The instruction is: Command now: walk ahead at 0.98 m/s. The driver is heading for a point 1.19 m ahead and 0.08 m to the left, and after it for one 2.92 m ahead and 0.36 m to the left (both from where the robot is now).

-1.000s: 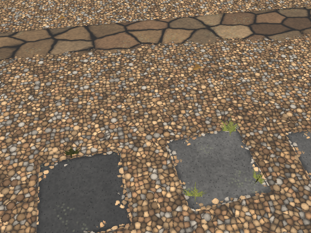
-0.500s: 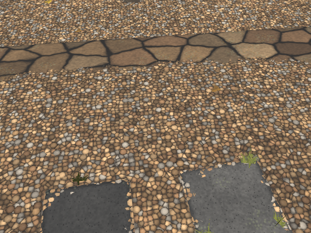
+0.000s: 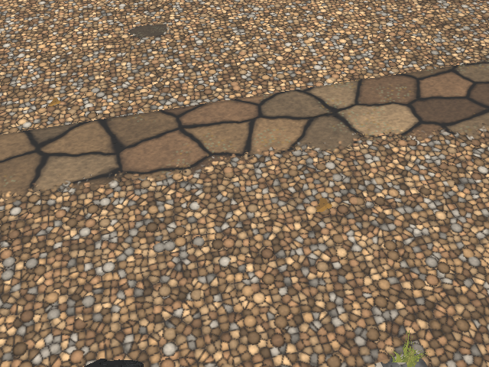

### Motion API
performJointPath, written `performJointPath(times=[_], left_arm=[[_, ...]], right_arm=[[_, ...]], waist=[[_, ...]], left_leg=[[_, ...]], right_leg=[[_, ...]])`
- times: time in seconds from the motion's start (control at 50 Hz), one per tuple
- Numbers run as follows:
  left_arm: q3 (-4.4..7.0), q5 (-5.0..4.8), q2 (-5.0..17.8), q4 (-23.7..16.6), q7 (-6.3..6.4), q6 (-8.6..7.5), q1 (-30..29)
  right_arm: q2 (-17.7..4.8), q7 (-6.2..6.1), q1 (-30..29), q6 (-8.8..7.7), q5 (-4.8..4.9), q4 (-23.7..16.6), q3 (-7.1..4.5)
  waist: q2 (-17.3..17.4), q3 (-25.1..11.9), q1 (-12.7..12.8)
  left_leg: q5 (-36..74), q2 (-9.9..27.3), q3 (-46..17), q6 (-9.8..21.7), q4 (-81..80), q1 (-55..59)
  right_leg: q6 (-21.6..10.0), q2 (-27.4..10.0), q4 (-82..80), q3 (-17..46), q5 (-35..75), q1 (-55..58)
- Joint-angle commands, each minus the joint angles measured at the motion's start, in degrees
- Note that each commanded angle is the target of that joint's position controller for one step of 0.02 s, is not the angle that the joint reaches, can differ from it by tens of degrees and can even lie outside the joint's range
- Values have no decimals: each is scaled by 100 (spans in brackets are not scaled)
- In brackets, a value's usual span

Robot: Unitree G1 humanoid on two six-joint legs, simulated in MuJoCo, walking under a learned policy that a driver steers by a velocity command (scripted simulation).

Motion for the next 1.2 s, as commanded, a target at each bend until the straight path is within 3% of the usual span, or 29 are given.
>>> performJointPath(times=[0.02,0.08,0.12,0.14,0.16,0.18,0.2,0.24,0.34,0.48,0.54,0.58,0.6,0.62,0.64,0.66,0.7,0.8,0.88,0.94,1.0,1.04,1.06,1.08,1.1,1.12,1.14,1.16,1.2], left_arm=[[-48,-80,193,-457,-11,-56,-751],[43,-55,501,-426,107,-65,-451],[227,-67,905,41,249,-66,1258],[350,1,1130,377,346,-50,2378],[486,115,1600,521,436,-23,3208],[535,193,1654,532,338,-29,2820],[502,82,1185,491,251,-46,2265],[353,90,559,634,205,-157,1813],[238,-118,510,974,273,-379,2093],[237,-248,905,1115,253,-508,2802],[259,-103,1233,1156,351,-393,2885],[325,44,1477,1163,479,-208,2666],[331,78,1436,1096,505,-155,2426],[179,3,659,892,415,-185,2663],[110,-356,360,758,316,-299,3362],[163,-287,771,626,390,-309,2574],[129,-158,666,448,354,-295,1754],[-4,106,322,61,82,24,1152],[-145,40,320,-459,-4,-59,-183],[-188,-69,393,-607,-10,-84,-681],[-98,33,703,-549,107,-107,-387],[28,92,954,-17,247,-198,1344],[106,172,1108,317,330,-235,2335],[210,255,1576,463,388,-240,2879],[304,190,1779,495,264,-240,2898],[240,-167,1164,285,169,-225,2428],[195,-228,1019,231,157,-256,1747],[153,-238,885,200,142,-299,1140],[27,-122,551,322,116,-371,889]], right_arm=[[-807,-73,-68,-149,40,-310,-68],[-1141,-178,39,-47,-89,-235,-90],[-1409,-294,-162,126,-243,-210,-169],[-1411,-301,-464,172,-249,-288,-190],[-842,-236,-558,123,-272,-488,-85],[-232,-73,240,14,197,-673,29],[-804,-152,-590,-7,123,-798,-46],[-709,-110,-1355,-6,26,-1003,-34],[-363,164,-1973,311,-289,-1397,97],[-506,253,-3744,219,-106,-2035,237],[-859,139,-3418,215,-172,-1984,116],[-1260,-15,-1611,235,-158,-1461,-84],[-1517,-122,-455,270,-209,-1113,-217],[-2031,-210,95,285,-356,-1003,-368],[-2076,-89,-167,286,-364,-994,-420],[-1625,-12,-804,267,-257,-1035,-393],[-950,28,-1246,156,-247,-915,-249],[-723,-32,-959,-32,-38,-549,-117],[-801,28,-595,-114,32,-508,-101],[-1079,-30,-205,-159,81,-374,-122],[-1348,-129,-118,-58,-22,-306,-137],[-1471,-252,-232,99,-123,-254,-163],[-1437,-289,-477,125,-73,-310,-152],[-896,-283,-320,120,-47,-492,-66],[-434,-279,872,124,469,-425,32],[-824,-100,253,41,71,-238,53],[-991,-76,-579,49,272,-640,-41],[-1037,-111,-1112,66,226,-791,-44],[-854,-147,-1228,224,140,-840,-91]], waist=[[197,957,186],[658,304,435],[951,-641,1267],[861,-1091,1815],[0,-1665,1859],[-1730,-2277,948],[-510,-1414,1018],[493,-265,670],[102,606,157],[-10,936,602],[-452,264,333],[-711,-734,-569],[-627,-1191,-1118],[593,-1771,-851],[1910,-2543,-187],[879,-1623,-152],[-165,-401,111],[262,510,597],[177,860,333],[270,884,164],[553,349,388],[768,-523,1155],[760,-924,1620],[-244,-1578,1414],[-1536,-3078,866],[-416,-3446,1293],[-333,-2032,1014],[394,-1104,700],[384,-356,279]], left_leg=[[3835,1464,-399,339,-959,-1108],[7215,1659,-226,169,303,275],[7841,1817,-207,166,2537,324],[6792,1659,-115,201,4146,-497],[3096,1074,-155,322,6352,-1980],[-919,94,-879,113,8181,-4381],[-258,629,-1076,329,8004,-5048],[342,1014,-1011,326,7278,-4790],[635,1529,-707,-76,6102,-4837],[3013,1056,249,83,2655,-3692],[2115,477,413,297,2342,-3263],[1293,227,219,467,2360,-1523],[851,589,-95,587,2376,-265],[-634,2022,-1856,812,2456,1137],[-1403,3025,-5193,1426,1120,2072],[-1408,2628,-4611,1186,786,1431],[-172,2206,-3003,923,587,-359],[442,1562,-1597,650,-262,-1923],[2552,1058,-621,442,-582,-2222],[3906,1334,-497,310,-950,-1449],[6880,1521,-291,132,119,-45],[7551,1529,-286,-17,2421,-72],[6486,1332,-201,-67,3927,-632],[1757,615,-64,-80,6160,-1891],[-1876,-174,-976,-293,8537,-3968],[-1527,186,-2000,-213,8299,-4080],[-1260,517,-1644,-257,7828,-4384],[-935,807,-1257,-347,7412,-4255],[-628,1040,-1023,-415,6845,-3701]], right_leg=[[-146,397,-1050,-424,563,1213],[-353,1045,-1340,-660,-375,1749],[-552,1253,-1432,-429,-1151,3377],[-697,936,-1596,-156,-1415,4713],[-819,-426,-1204,1322,-2873,6044],[-1686,-1629,-2478,4947,-4095,7409],[-1383,-1241,-2987,4526,-4155,6772],[-1100,-874,-3262,2995,-2792,4986],[-774,-217,-4047,1527,-2082,3350],[-443,23,-4720,346,1429,3838],[-299,-233,-3543,163,4402,5309],[-224,-358,-1259,108,5016,5288],[-206,-154,428,54,3952,4468],[-191,519,2826,74,43,2743],[-107,1311,4363,879,-3268,1040],[-266,766,4262,1004,-2627,453],[-242,372,3497,902,-2040,625],[87,-114,2306,598,-1718,590],[136,80,14,-120,-103,1067],[-49,374,-1063,-369,657,1582],[-272,965,-1417,-567,-31,1948],[-407,1239,-1634,-375,-196,3615],[-528,774,-1952,-21,461,4678],[-678,-721,-1123,1183,2818,5991],[-2007,-2323,-978,3836,5081,8193],[-1823,-1508,-1545,3646,3384,7805],[-1632,-1314,-1917,2663,2737,6664],[-1396,-1085,-2345,2177,2529,5291],[-1174,-780,-2904,1519,2836,3748]])
Keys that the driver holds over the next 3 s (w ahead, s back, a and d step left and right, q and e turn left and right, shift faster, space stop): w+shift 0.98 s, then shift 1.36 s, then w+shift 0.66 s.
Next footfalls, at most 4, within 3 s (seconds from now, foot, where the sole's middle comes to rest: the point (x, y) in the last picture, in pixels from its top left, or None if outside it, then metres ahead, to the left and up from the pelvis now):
0.14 right None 0.35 -0.08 -0.77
0.60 left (207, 263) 0.81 0.09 -0.77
1.06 right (244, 154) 1.27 -0.05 -0.77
1.48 left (191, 121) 1.47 0.15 -0.77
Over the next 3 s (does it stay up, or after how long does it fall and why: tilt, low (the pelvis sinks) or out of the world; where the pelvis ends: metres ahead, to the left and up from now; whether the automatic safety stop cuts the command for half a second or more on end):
stays up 1.68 0.11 0.00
